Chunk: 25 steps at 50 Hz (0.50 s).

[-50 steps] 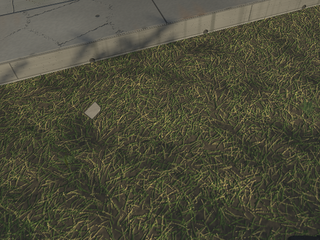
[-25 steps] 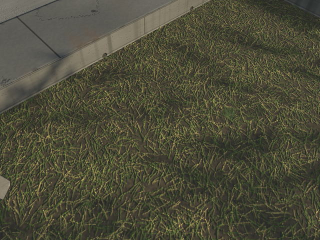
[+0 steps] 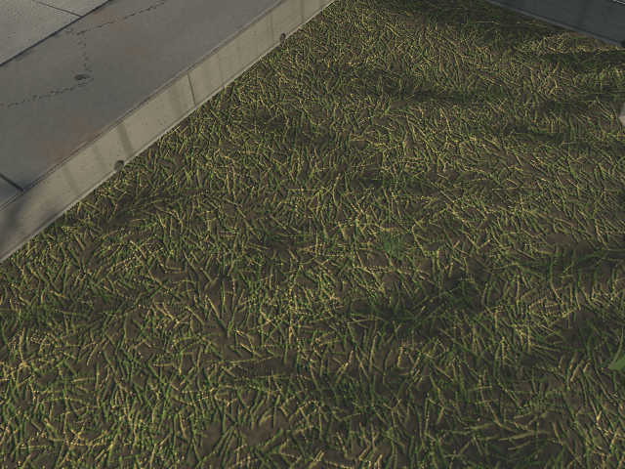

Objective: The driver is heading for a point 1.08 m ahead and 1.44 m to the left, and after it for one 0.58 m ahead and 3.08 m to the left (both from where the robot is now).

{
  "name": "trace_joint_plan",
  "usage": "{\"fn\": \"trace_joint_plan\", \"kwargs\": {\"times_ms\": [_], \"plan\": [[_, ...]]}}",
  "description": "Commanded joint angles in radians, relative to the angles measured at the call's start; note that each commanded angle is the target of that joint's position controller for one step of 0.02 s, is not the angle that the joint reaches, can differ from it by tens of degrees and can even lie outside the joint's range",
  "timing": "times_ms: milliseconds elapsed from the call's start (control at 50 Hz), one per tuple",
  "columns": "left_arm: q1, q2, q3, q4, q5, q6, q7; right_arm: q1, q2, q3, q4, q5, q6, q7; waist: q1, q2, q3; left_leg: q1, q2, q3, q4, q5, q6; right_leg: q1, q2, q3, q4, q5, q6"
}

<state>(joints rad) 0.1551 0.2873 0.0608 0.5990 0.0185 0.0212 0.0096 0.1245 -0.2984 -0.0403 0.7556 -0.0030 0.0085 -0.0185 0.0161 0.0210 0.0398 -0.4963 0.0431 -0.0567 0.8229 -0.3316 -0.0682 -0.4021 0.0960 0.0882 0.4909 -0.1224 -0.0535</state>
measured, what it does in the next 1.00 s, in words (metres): steps on the spot, turning left: left foot, then left foot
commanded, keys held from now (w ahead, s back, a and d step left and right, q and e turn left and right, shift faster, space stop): q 1.00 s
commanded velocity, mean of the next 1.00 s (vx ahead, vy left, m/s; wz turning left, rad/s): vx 0.01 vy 0.00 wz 0.44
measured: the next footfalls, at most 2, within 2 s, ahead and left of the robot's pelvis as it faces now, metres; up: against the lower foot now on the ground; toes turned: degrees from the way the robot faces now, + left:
left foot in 0.06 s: +0.07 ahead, +0.15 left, +0.00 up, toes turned +0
left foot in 0.62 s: +0.03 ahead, +0.17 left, +0.00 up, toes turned +20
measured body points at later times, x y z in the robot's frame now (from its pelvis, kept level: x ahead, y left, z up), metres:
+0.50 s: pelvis +0.02 +0.03 +0.00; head +0.05 +0.04 +0.45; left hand +0.10 +0.34 -0.10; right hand +0.25 -0.21 -0.09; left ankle -0.01 +0.14 -0.67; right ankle +0.08 -0.09 -0.73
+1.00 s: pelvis +0.01 +0.08 +0.01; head +0.03 +0.11 +0.46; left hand +0.03 +0.40 -0.10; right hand +0.29 -0.10 -0.07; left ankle -0.01 +0.16 -0.73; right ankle +0.11 -0.06 -0.69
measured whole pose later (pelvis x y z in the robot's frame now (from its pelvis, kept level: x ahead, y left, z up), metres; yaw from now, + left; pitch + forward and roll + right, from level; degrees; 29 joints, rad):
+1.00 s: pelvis +0.01 +0.08 +0.01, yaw +31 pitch +3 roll -2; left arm 0.08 0.29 0.08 0.70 0.00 0.01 0.03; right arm 0.20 -0.30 -0.07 0.59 0.01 0.04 -0.03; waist -0.02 -0.01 0.03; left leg -0.33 -0.10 -0.17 0.51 -0.21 0.06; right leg -0.46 0.03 0.11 0.80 -0.35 0.08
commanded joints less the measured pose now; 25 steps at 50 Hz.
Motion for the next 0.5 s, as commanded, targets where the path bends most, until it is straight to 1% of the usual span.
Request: {"fn": "trace_joint_plan", "kwargs": {"times_ms": [20, 40, 60, 80, 100, 120, 140, 160, 180, 220, 260, 300, 320, 340, 360, 380, 400, 420, 440, 460, 500], "plan": [[-0.026, 0.068, 0.004, -0.036, 0.012, -0.019, -0.010, 0.066, -0.040, -0.008, -0.035, -0.001, -0.007, 0.012, -0.023, -0.158, -0.168, 0.256, 0.001, 0.038, -0.158, 0.083, 0.022, 0.017, -0.242, 0.174, -0.145, -0.178, -0.139], [-0.018, 0.061, -0.001, -0.022, 0.014, -0.022, -0.013, 0.073, -0.039, -0.009, -0.032, -0.006, -0.010, 0.017, -0.032, -0.153, -0.141, 0.307, -0.016, 0.061, -0.251, 0.123, 0.039, -0.005, -0.223, 0.157, -0.134, -0.254, -0.107], [0.024, 0.055, -0.005, -0.001, 0.016, -0.027, -0.014, 0.057, -0.059, -0.010, -0.046, -0.019, -0.011, 0.019, -0.024, -0.130, -0.106, 0.318, -0.001, 0.031, -0.324, 0.170, 0.062, -0.011, -0.192, 0.142, -0.114, -0.307, -0.058], [0.060, 0.071, 0.000, 0.003, 0.024, -0.030, -0.008, 0.026, -0.135, -0.021, -0.076, -0.028, -0.014, 0.015, 0.020, -0.033, -0.071, 0.280, 0.093, -0.090, -0.365, 0.285, 0.103, -0.011, -0.132, 0.096, -0.021, -0.343, -0.004], [0.097, 0.069, 0.005, 0.001, 0.023, -0.034, -0.005, -0.015, -0.176, -0.033, -0.073, -0.020, -0.012, 0.013, 0.074, 0.119, -0.050, 0.171, 0.129, -0.162, -0.413, 0.180, 0.167, 0.049, -0.065, -0.010, 0.008, -0.268, 0.041], [0.037, 0.085, 0.010, -0.001, 0.019, -0.033, 0.005, -0.027, -0.149, -0.031, -0.083, -0.019, -0.013, 0.015, 0.042, 0.154, -0.028, 0.063, 0.133, -0.213, -0.478, 0.032, 0.183, 0.141, -0.062, -0.043, 0.053, -0.183, 0.061], [-0.007, 0.092, 0.018, -0.011, 0.010, -0.029, 0.013, -0.022, -0.127, -0.025, -0.082, -0.018, -0.016, 0.016, 0.028, 0.158, -0.014, 0.037, 0.123, -0.225, -0.493, -0.015, 0.170, 0.171, -0.067, -0.048, 0.067, -0.144, 0.057], [-0.020, 0.081, 0.020, -0.011, 0.007, -0.023, 0.019, -0.013, -0.135, -0.029, -0.083, -0.011, -0.019, 0.015, 0.021, 0.162, -0.012, 0.037, 0.113, -0.228, -0.488, -0.001, 0.160, 0.182, -0.067, -0.055, 0.079, -0.132, 0.050], [-0.016, 0.078, 0.022, -0.015, 0.008, -0.018, 0.022, -0.001, -0.145, -0.033, -0.088, -0.004, -0.021, 0.014, 0.013, 0.172, -0.013, 0.051, 0.110, -0.238, -0.480, 0.019, 0.159, 0.175, -0.067, -0.057, 0.082, -0.131, 0.045], [-0.011, 0.063, 0.026, -0.018, 0.005, -0.019, 0.020, 0.027, -0.148, -0.040, -0.097, 0.004, -0.018, 0.006, 0.001, 0.163, -0.032, 0.089, 0.105, -0.256, -0.450, 0.079, 0.170, 0.161, -0.067, -0.066, 0.085, -0.128, 0.038], [-0.007, 0.053, 0.033, -0.018, 0.000, -0.025, 0.017, 0.044, -0.146, -0.046, -0.114, 0.009, -0.010, -0.001, -0.010, 0.131, -0.055, 0.106, 0.089, -0.267, -0.410, 0.127, 0.177, 0.161, -0.073, -0.074, 0.084, -0.121, 0.032], [0.005, 0.057, 0.043, -0.017, -0.002, -0.028, 0.014, 0.046, -0.140, -0.051, -0.137, 0.014, -0.002, -0.004, -0.012, 0.080, -0.075, 0.090, 0.059, -0.254, -0.355, 0.148, 0.168, 0.185, -0.098, -0.066, 0.062, -0.107, 0.020], [0.016, 0.066, 0.049, -0.015, -0.003, -0.029, 0.013, 0.043, -0.133, -0.052, -0.150, 0.016, 0.001, -0.004, -0.011, 0.035, -0.082, 0.066, 0.033, -0.227, -0.313, 0.143, 0.151, 0.205, -0.127, -0.046, 0.034, -0.106, 0.006], [0.033, 0.080, 0.056, -0.012, -0.002, -0.028, 0.013, 0.040, -0.120, -0.051, -0.163, 0.018, 0.004, -0.004, -0.009, -0.030, -0.087, 0.026, -0.002, -0.180, -0.247, 0.119, 0.126, 0.231, -0.175, -0.002, -0.011, -0.102, -0.020], [0.068, 0.101, 0.063, -0.004, -0.001, -0.026, 0.015, 0.042, -0.100, -0.048, -0.175, 0.019, 0.006, -0.004, -0.005, -0.119, -0.101, -0.030, -0.048, -0.109, -0.139, 0.067, 0.093, 0.274, -0.265, 0.093, -0.077, -0.076, -0.074], [0.072, 0.127, 0.068, -0.002, 0.001, -0.028, 0.018, 0.055, -0.086, -0.047, -0.183, 0.020, 0.008, 0.001, -0.013, -0.232, -0.115, -0.078, -0.083, -0.023, 0.006, -0.057, 0.065, 0.304, -0.407, 0.231, -0.142, 0.022, -0.156], [0.071, 0.121, 0.063, -0.013, 0.005, -0.035, 0.025, 0.043, -0.110, -0.058, -0.189, 0.015, 0.011, 0.006, 0.005, -0.254, -0.128, -0.127, -0.051, 0.001, 0.216, -0.260, 0.042, 0.310, -0.517, 0.311, -0.160, 0.167, -0.237], [0.071, 0.116, 0.057, -0.020, 0.007, -0.042, 0.032, 0.035, -0.130, -0.072, -0.190, 0.017, 0.016, 0.010, 0.008, -0.173, -0.127, -0.152, -0.029, -0.018, 0.371, -0.298, 0.029, 0.298, -0.538, 0.302, -0.158, 0.256, -0.264], [0.028, 0.119, 0.056, -0.024, 0.001, -0.045, 0.036, 0.050, -0.115, -0.072, -0.182, 0.024, 0.025, 0.012, -0.016, -0.117, -0.119, -0.148, -0.002, -0.029, 0.393, -0.261, 0.022, 0.280, -0.501, 0.220, -0.149, 0.254, -0.233], [-0.013, 0.133, 0.060, -0.022, -0.009, -0.044, 0.037, 0.054, -0.088, -0.063, -0.180, 0.027, 0.033, 0.013, -0.031, -0.117, -0.099, -0.132, 0.021, -0.018, 0.323, -0.205, 0.020, 0.257, -0.451, 0.133, -0.151, 0.227, -0.189], [-0.047, 0.155, 0.067, -0.017, -0.011, -0.032, 0.038, 0.040, -0.054, -0.049, -0.185, 0.025, 0.041, 0.021, -0.023, -0.151, -0.099, -0.019, 0.021, 0.049, 0.183, -0.140, 0.017, 0.201, -0.376, -0.014, -0.139, 0.241, -0.143]]}}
